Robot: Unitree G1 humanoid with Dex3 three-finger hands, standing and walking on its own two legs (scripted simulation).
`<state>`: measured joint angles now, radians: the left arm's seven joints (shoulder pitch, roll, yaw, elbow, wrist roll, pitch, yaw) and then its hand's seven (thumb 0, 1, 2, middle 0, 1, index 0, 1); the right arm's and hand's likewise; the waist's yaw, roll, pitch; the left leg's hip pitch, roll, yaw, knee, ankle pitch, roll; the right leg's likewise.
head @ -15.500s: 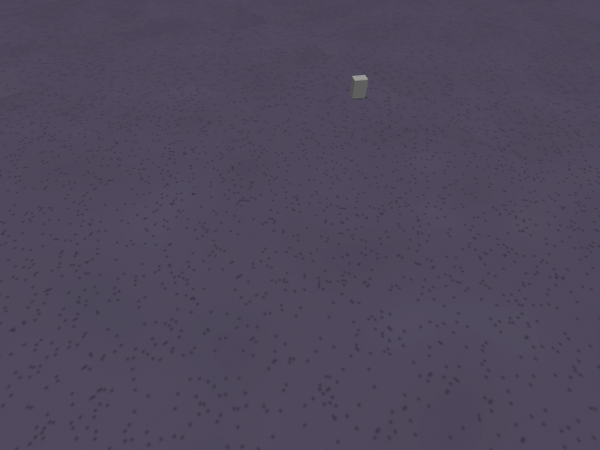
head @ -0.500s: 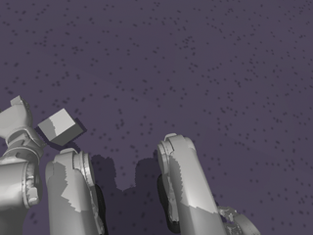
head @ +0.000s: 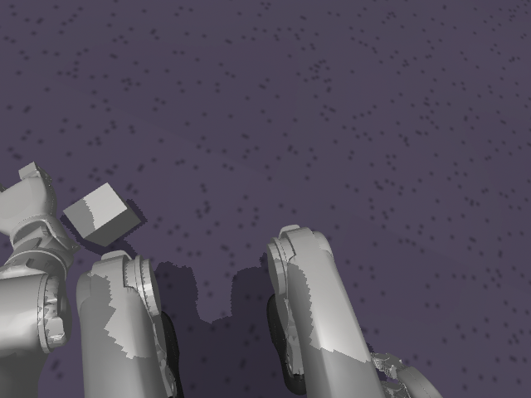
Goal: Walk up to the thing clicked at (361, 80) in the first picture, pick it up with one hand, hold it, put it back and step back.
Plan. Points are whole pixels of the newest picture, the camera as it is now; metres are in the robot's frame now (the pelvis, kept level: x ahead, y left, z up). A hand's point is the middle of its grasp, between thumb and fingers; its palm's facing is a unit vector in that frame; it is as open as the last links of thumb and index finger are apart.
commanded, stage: rise first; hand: left
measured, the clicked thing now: (106, 216) +0.43 +0.24 -0.28
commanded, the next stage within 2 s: approach in 1.26 s
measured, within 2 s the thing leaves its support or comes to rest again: neither
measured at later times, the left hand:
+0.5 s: hand (45, 223) +0.40 +0.29 -0.16, palm faces -0.35 -0.23 -0.91, open 13.7 cm
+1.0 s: hand (46, 222) +0.40 +0.29 -0.16, palm faces -0.33 -0.23 -0.91, open 13.9 cm
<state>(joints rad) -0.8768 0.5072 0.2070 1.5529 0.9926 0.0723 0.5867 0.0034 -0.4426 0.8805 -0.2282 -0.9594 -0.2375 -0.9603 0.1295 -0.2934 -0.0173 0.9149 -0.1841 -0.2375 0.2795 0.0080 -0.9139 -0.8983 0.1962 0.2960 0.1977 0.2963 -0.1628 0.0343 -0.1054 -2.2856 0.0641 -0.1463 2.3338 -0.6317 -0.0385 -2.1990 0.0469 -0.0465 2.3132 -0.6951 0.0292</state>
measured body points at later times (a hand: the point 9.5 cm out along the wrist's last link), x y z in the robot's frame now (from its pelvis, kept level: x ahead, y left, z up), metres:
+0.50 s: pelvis +0.00 +0.00 +0.00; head +0.21 +0.03 +0.40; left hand +0.41 +0.30 -0.10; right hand +0.07 -0.26 -0.13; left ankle +0.09 +0.14 -0.31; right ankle +0.09 -0.12 -0.31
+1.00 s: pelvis +0.00 +0.00 +0.00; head +0.21 +0.02 +0.40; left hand +0.41 +0.30 -0.10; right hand +0.06 -0.26 -0.13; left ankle +0.09 +0.14 -0.31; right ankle +0.09 -0.12 -0.31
